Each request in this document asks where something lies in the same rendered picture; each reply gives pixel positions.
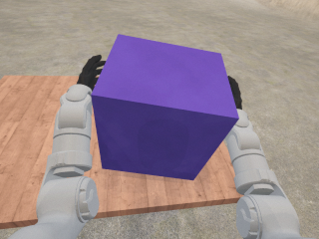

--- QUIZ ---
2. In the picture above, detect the robot right hand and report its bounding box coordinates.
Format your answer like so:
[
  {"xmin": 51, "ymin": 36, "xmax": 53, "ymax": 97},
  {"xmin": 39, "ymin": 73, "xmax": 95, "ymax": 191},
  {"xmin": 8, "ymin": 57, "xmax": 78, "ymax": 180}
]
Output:
[{"xmin": 227, "ymin": 76, "xmax": 242, "ymax": 110}]

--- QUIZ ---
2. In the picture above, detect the carton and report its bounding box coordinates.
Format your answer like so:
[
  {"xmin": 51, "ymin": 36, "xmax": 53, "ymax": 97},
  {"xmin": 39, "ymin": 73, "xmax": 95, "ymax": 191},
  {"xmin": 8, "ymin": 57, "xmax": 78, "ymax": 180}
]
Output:
[{"xmin": 91, "ymin": 34, "xmax": 239, "ymax": 180}]

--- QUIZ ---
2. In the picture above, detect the right robot forearm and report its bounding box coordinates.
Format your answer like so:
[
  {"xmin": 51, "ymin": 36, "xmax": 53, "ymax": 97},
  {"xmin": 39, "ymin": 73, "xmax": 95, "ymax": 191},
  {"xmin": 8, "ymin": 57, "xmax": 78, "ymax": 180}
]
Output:
[{"xmin": 225, "ymin": 109, "xmax": 300, "ymax": 233}]

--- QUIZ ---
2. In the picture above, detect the table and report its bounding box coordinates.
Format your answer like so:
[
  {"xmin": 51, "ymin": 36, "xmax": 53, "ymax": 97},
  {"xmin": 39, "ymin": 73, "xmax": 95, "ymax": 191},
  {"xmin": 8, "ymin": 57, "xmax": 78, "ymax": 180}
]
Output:
[{"xmin": 0, "ymin": 75, "xmax": 244, "ymax": 230}]

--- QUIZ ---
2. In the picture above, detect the robot left hand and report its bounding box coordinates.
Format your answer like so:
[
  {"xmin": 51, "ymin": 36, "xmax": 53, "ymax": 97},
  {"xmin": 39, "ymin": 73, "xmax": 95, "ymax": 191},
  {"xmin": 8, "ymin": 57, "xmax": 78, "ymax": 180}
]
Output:
[{"xmin": 77, "ymin": 55, "xmax": 106, "ymax": 91}]

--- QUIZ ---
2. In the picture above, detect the right robot upper arm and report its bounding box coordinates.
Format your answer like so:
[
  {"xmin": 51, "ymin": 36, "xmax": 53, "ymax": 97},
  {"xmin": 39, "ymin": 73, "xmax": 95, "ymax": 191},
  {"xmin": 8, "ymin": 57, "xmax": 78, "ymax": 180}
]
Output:
[{"xmin": 236, "ymin": 194, "xmax": 316, "ymax": 239}]

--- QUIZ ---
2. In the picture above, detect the left robot upper arm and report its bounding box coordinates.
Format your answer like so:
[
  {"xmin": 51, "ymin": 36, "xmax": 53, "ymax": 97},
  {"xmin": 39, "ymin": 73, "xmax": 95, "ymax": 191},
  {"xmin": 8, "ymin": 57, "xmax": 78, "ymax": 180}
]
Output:
[{"xmin": 8, "ymin": 176, "xmax": 100, "ymax": 239}]

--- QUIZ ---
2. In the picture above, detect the left robot forearm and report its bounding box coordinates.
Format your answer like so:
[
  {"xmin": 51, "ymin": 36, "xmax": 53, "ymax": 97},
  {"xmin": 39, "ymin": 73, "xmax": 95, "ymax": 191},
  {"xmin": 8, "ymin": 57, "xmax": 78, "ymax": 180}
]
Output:
[{"xmin": 36, "ymin": 84, "xmax": 93, "ymax": 219}]

